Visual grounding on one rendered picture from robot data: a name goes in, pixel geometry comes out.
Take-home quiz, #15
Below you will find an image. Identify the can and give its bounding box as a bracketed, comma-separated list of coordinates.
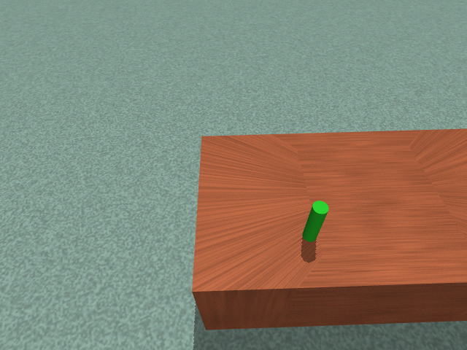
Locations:
[303, 201, 329, 242]

